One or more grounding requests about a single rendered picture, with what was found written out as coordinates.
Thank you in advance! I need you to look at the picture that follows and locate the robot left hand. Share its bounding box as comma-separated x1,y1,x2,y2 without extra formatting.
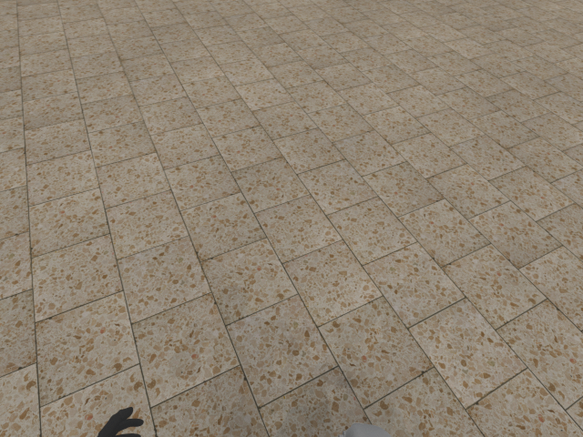
97,407,144,437

